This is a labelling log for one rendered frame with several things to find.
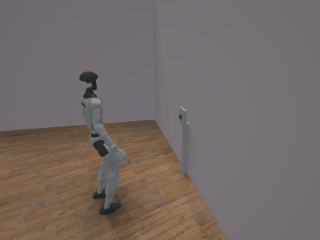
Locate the panel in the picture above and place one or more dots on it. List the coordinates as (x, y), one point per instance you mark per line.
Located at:
(185, 139)

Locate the right robot upper arm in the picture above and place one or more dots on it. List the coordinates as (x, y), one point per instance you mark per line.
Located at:
(96, 106)

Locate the robot left thigh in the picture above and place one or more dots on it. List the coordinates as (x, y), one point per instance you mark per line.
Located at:
(103, 165)

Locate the robot right forearm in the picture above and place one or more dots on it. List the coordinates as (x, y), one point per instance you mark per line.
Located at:
(103, 134)

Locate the right robot hand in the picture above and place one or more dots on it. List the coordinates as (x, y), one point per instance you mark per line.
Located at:
(120, 155)

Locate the robot head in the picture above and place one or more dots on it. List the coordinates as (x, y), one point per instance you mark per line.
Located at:
(88, 77)

